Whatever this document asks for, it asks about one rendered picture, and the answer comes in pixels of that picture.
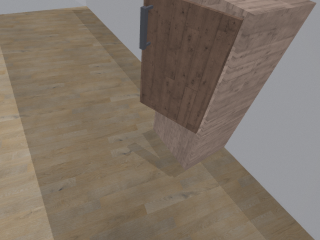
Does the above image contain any handle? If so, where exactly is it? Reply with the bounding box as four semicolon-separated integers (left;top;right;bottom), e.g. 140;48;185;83
139;5;154;50

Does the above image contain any cupboard door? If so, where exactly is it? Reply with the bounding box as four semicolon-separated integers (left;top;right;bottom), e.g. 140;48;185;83
140;0;244;134

